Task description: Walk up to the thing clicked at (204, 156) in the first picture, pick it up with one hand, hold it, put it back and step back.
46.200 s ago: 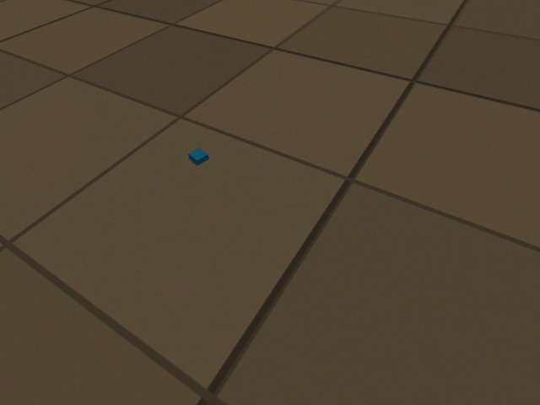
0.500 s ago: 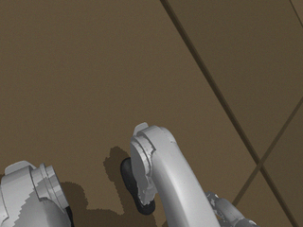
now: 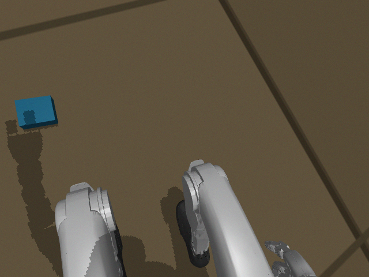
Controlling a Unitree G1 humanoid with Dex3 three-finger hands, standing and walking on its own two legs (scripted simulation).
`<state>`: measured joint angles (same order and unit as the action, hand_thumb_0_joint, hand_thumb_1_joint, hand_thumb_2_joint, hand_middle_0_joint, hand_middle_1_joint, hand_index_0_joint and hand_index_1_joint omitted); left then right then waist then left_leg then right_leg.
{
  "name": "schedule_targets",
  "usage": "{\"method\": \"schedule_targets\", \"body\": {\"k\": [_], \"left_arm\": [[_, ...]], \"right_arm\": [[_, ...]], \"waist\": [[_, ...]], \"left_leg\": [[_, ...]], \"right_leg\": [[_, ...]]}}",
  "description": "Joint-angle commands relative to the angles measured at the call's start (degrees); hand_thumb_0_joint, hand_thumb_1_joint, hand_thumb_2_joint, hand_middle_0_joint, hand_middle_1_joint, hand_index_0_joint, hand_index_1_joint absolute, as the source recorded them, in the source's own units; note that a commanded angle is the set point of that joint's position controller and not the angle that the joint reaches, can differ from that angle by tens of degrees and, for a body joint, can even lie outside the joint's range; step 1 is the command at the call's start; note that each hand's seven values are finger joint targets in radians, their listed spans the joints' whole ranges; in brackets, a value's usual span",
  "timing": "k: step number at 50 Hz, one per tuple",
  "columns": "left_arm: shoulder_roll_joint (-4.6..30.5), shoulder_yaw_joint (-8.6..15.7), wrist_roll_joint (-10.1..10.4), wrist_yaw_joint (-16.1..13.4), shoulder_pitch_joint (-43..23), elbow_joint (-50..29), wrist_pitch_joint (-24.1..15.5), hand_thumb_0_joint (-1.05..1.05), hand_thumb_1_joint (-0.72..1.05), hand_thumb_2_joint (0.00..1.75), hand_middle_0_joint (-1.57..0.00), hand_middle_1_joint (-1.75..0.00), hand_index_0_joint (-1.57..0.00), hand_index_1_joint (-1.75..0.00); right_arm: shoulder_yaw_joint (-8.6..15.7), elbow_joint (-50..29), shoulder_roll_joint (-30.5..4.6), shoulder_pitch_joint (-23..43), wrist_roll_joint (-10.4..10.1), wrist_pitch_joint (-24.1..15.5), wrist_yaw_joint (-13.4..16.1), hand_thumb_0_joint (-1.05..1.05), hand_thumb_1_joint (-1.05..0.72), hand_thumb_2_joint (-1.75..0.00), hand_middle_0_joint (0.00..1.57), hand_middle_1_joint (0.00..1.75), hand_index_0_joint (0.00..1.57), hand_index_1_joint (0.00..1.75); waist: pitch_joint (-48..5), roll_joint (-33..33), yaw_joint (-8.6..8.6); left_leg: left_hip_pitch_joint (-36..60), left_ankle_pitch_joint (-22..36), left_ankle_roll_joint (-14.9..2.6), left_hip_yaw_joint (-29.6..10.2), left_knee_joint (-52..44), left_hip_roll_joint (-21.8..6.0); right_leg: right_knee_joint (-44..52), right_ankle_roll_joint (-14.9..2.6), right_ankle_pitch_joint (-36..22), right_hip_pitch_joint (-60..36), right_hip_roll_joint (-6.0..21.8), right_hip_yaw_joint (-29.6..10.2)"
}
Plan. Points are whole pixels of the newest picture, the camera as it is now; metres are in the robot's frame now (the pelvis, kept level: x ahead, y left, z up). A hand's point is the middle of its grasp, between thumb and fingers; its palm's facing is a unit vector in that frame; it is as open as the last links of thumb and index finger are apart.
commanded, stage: go down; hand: left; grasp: from above
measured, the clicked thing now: (37, 112) +0.55 +0.32 -0.36
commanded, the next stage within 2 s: none
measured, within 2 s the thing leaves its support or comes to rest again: neither
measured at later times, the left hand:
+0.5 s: hand out of the picture +0.51 +0.35 +0.02, palm faces -0.44 -0.06 -0.90, open 13.2 cm
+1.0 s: hand out of the picture +0.50 +0.36 +0.07, palm faces -0.44 -0.07 -0.90, open 13.6 cm
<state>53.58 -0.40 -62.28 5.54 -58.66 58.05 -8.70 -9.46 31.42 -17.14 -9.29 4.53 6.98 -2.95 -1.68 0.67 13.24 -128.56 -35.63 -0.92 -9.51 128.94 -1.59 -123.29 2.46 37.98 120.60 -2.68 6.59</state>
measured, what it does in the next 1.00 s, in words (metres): rises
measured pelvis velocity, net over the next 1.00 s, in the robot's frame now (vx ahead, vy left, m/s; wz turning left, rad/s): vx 0.01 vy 0.00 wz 0.07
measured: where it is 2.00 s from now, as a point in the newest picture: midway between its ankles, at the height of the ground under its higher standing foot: (156, 255)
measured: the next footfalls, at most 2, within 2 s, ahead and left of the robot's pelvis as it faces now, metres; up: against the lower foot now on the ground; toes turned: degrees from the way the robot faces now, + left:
none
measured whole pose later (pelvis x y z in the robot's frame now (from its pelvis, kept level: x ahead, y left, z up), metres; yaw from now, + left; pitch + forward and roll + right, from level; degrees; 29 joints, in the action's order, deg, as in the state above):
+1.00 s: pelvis +0.01 +0.00 +0.12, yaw +4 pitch +35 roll -8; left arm 50.9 0.9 -64.8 3.4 -61.6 68.4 -15.6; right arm -6.1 37.7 -14.2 -11.6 2.6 6.1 1.0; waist -6.9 1.9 13.4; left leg -108.4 -33.4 -1.1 -5.0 106.3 -2.3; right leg -102.5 2.2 35.0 102.8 -2.0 3.1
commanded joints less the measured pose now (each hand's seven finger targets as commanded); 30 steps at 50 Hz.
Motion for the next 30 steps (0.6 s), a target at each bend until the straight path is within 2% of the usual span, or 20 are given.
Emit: {"method": "schedule_targets", "body": {"k": [1, 3, 4, 6, 7, 8, 12, 15, 16, 18, 19, 23, 24, 26, 28, 29, 30], "left_arm": [[14.07, 3.34, 1.74, -0.47, -20.77, -10.51, -1.56, 0.00, -0.34, 0.83, -0.04, -1.20, -0.14, -1.10], [13.85, 3.14, 1.56, -0.32, -20.08, -9.27, -1.92, 0.00, -0.35, 0.84, -0.05, -1.20, -0.14, -1.10], [14.78, 3.89, 1.44, -0.54, -20.42, -8.77, -2.06, 0.00, -0.35, 0.83, -0.04, -1.20, -0.14, -1.11], [13.18, 2.99, 1.36, -0.63, -21.71, -9.63, -2.43, 0.00, -0.34, 0.83, -0.06, -1.19, -0.15, -1.10], [14.09, 3.62, 0.88, -0.71, -21.36, -8.77, -2.47, 0.00, -0.35, 0.84, -0.05, -1.19, -0.14, -1.10], [14.82, 3.88, 0.85, -0.78, -23.64, -9.67, -2.71, 0.00, -0.35, 0.83, -0.05, -1.21, -0.14, -1.11], [12.92, 3.21, 1.03, -1.20, -24.77, -7.93, -3.17, 0.00, -0.36, 0.84, -0.05, -1.20, -0.14, -1.11], [14.04, 3.84, 0.46, -1.40, -24.55, -6.39, -3.73, 0.00, -0.36, 0.84, -0.05, -1.20, -0.14, -1.11], [14.14, 4.08, 0.23, -1.48, -23.77, -5.39, -3.77, 0.00, -0.37, 0.85, -0.05, -1.19, -0.13, -1.11], [12.85, 3.62, 0.28, -1.53, -25.46, -5.56, -4.24, 0.00, -0.39, 0.86, -0.05, -1.18, -0.13, -1.11], [13.35, 3.87, 0.21, -1.67, -25.89, -5.16, -4.41, 0.00, -0.39, 0.86, -0.05, -1.19, -0.12, -1.11], [14.75, 4.93, 0.11, -1.90, -24.68, -3.56, -5.11, 0.00, -0.41, 0.88, -0.05, -1.18, -0.12, -1.11], [14.21, 4.66, -0.09, -2.02, -24.07, -2.84, -5.21, 0.00, -0.41, 0.88, -0.05, -1.18, -0.12, -1.11], [14.92, 5.15, -0.36, -2.19, -24.56, -2.07, -5.49, 0.00, -0.42, 0.88, -0.04, -1.18, -0.11, -1.11], [13.78, 4.66, -0.33, -2.28, -24.22, -1.25, -5.73, 0.00, -0.43, 0.88, -0.04, -1.18, -0.11, -1.11], [14.79, 4.97, -0.75, -2.43, -24.82, -1.03, -5.85, 0.00, -0.44, 0.89, -0.04, -1.17, -0.10, -1.11], [14.16, 4.66, -0.73, -2.43, -25.00, -1.17, -6.10, 0.00, -0.42, 0.87, -0.04, -1.19, -0.11, -1.11]], "right_arm": [[5.06, -0.68, -13.37, -12.82, -0.81, 0.42, 2.39, 0.00, -0.90, -0.90, 0.20, 0.30, 0.20, 0.30], [5.44, -0.68, -13.01, -13.08, -1.15, 0.42, 2.71, 0.00, -0.90, -0.90, 0.20, 0.30, 0.20, 0.30], [5.63, -0.60, -13.30, -13.26, -1.22, 0.42, 3.04, 0.00, -0.90, -0.90, 0.20, 0.30, 0.20, 0.30], [5.43, -0.49, -12.33, -13.30, -1.42, 0.35, 3.20, 0.00, -0.90, -0.90, 0.20, 0.30, 0.20, 0.30], [5.80, -0.32, -12.79, -13.15, -1.51, 0.30, 3.42, 0.00, -0.90, -0.90, 0.20, 0.30, 0.20, 0.30], [5.73, 0.05, -12.50, -13.27, -1.66, 0.19, 3.48, 0.00, -0.90, -0.90, 0.20, 0.30, 0.20, 0.30], [5.84, 0.65, -11.64, -14.02, -1.81, -0.23, 4.06, 0.00, -0.90, -0.90, 0.20, 0.30, 0.20, 0.30], [6.15, 1.18, -11.48, -13.89, -1.88, -0.69, 4.53, 0.00, -0.90, -0.90, 0.20, 0.30, 0.20, 0.30], [6.30, 1.53, -11.42, -13.86, -1.98, -0.77, 4.63, 0.00, -0.90, -0.90, 0.20, 0.30, 0.20, 0.30], [6.59, 1.91, -11.23, -13.85, -2.02, -0.93, 4.82, 0.00, -0.90, -0.90, 0.20, 0.30, 0.20, 0.30], [6.51, 2.22, -11.07, -14.20, -2.02, -1.09, 4.97, 0.00, -0.90, -0.90, 0.20, 0.30, 0.20, 0.30], [6.55, 2.95, -10.57, -14.55, -1.81, -1.21, 5.01, 0.00, -0.91, -0.90, 0.20, 0.30, 0.20, 0.30], [6.57, 2.93, -10.24, -14.59, -1.74, -1.16, 4.98, 0.00, -0.90, -0.90, 0.20, 0.30, 0.20, 0.30], [6.76, 3.33, -10.29, -14.44, -1.81, -1.19, 5.09, 0.00, -0.90, -0.90, 0.20, 0.30, 0.20, 0.30], [6.77, 3.20, -10.00, -14.51, -1.80, -1.13, 5.11, 0.00, -0.90, -0.90, 0.20, 0.30, 0.20, 0.30], [6.66, 3.37, -10.10, -14.48, -1.87, -1.12, 5.12, 0.00, -0.90, -0.90, 0.20, 0.30, 0.20, 0.30], [6.68, 3.27, -9.82, -14.40, -1.81, -1.12, 5.08, 0.00, -0.90, -0.90, 0.20, 0.30, 0.20, 0.30]], "waist": [[-39.78, 19.25, 1.92], [-40.27, 18.25, 1.53], [-39.76, 18.04, 0.98], [-40.78, 20.01, 1.08], [-40.58, 20.25, 0.50], [-41.62, 21.48, 0.99], [-40.62, 19.27, 1.59], [-40.54, 19.37, 0.77], [-41.03, 19.62, 0.25], [-41.01, 19.37, 1.17], [-41.15, 18.31, 1.09], [-43.04, 17.04, 0.40], [-43.93, 16.01, 0.43], [-43.34, 16.54, 0.25], [-41.73, 15.89, 0.34], [-41.54, 16.41, 0.39], [-41.99, 16.15, 0.35]], "left_leg": [[34.38, 7.38, -0.94, 3.03, -17.31, -0.46], [36.16, 7.57, -1.18, 3.05, -18.89, -0.67], [36.36, 6.88, -1.05, 3.35, -19.75, -0.41], [38.69, 6.19, -1.17, 2.79, -22.32, -1.06], [40.24, 6.17, -0.87, 2.44, -23.17, -0.92], [40.71, 6.83, -1.02, 2.58, -23.71, -1.06], [41.22, 4.74, -1.38, 3.06, -26.12, -1.02], [41.83, 2.76, -1.28, 3.43, -27.97, -0.93], [43.23, 2.98, -1.15, 3.05, -28.95, -1.01], [44.56, 3.50, -1.21, 2.84, -29.65, -1.17], [44.02, 3.22, -1.37, 3.27, -29.56, -0.93], [45.82, 8.54, -1.61, 4.54, -28.97, -0.58], [46.05, 9.53, -1.68, 4.88, -28.76, -0.51], [46.59, 9.33, -1.64, 4.94, -29.94, -0.48], [46.55, 8.03, -1.66, 4.91, -30.92, -0.58], [46.24, 6.79, -1.55, 4.76, -31.78, -0.58], [46.34, 6.72, -1.59, 4.97, -31.90, -0.55]], "right_leg": [[15.23, -5.19, -11.06, -17.90, -1.65, 1.78], [16.29, -4.96, -11.53, -18.68, -1.63, 1.49], [17.11, -5.23, -10.63, -18.34, -1.39, 1.28], [17.03, -4.75, -11.32, -19.15, -1.48, 1.23], [17.31, -5.07, -10.88, -18.44, -1.26, 1.21], [17.44, -4.76, -11.84, -19.14, -1.21, 1.09], [20.15, -4.49, -10.82, -21.12, -1.07, 0.57], [21.51, -4.55, -9.64, -22.38, -0.89, 0.07], [21.49, -4.63, -9.63, -22.19, -0.84, 0.04], [22.41, -4.50, -10.14, -22.19, -0.74, 0.01], [23.18, -4.47, -9.99, -23.34, -0.75, -0.20], [25.14, -4.40, -12.63, -26.21, -0.60, -0.93], [25.63, -4.40, -13.23, -27.58, -0.78, -1.04], [26.43, -4.44, -12.91, -27.57, -0.56, -1.30], [27.52, -4.42, -12.01, -27.89, -0.64, -1.23], [27.67, -4.46, -11.16, -28.25, -0.57, -1.22], [28.14, -4.45, -11.27, -29.31, -0.81, -1.26]]}}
